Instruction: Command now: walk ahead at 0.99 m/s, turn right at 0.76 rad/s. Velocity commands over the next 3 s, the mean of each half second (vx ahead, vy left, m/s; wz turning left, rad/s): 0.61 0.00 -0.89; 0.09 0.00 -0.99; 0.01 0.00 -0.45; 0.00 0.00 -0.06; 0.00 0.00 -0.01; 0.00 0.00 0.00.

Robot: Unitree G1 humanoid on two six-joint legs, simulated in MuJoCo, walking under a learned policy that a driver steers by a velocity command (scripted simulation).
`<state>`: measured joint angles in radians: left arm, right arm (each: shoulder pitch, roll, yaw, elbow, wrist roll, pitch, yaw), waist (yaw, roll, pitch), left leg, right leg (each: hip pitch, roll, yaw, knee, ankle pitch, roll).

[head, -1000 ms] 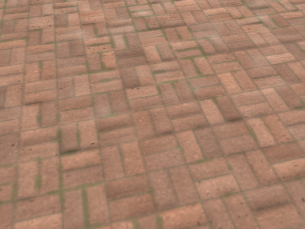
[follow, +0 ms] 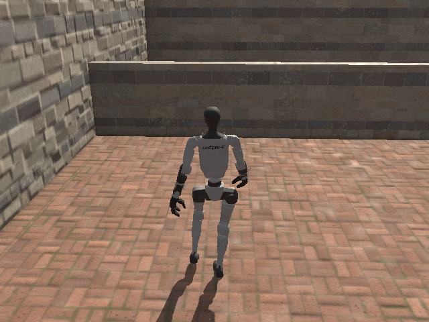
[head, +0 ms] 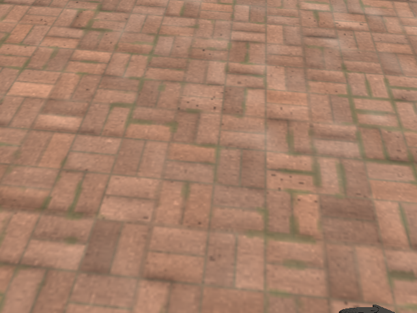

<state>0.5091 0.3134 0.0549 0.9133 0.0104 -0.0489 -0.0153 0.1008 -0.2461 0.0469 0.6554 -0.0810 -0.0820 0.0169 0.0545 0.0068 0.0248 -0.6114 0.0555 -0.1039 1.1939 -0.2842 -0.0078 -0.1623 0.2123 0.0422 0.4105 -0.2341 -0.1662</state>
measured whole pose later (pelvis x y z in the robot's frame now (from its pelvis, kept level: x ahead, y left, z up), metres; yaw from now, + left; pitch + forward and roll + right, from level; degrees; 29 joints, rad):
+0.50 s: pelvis +0.40 +0.07 +0.00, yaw -28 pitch +1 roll +3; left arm 0.10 0.38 0.09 0.59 -0.02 0.02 -0.02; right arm 0.18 -0.34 -0.08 0.78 0.02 -0.06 -0.03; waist -0.06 -0.02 0.13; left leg -0.11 0.04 0.26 0.39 -0.28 0.00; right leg -0.65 -0.07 -0.05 0.83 -0.13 0.03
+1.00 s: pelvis +0.58 +0.05 -0.01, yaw -57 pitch +1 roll +1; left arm 0.14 0.35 0.11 0.53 -0.02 0.07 0.03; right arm 0.06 -0.30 -0.07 0.70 -0.02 -0.01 0.01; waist 0.02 -0.02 0.06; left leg -0.38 -0.05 -0.11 0.56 -0.15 -0.03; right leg -0.44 0.17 0.29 0.70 -0.33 -0.01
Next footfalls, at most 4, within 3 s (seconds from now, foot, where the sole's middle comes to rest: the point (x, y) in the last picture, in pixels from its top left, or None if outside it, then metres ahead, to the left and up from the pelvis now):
0.22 left None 0.45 0.18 -0.77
0.62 right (256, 296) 0.57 -0.11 -0.77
0.96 left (205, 247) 0.73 0.06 -0.77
1.38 right None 0.49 -0.02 -0.77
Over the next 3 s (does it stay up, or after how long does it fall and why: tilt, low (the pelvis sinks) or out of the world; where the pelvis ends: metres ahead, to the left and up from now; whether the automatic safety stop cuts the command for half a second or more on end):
stays up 0.60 0.06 0.00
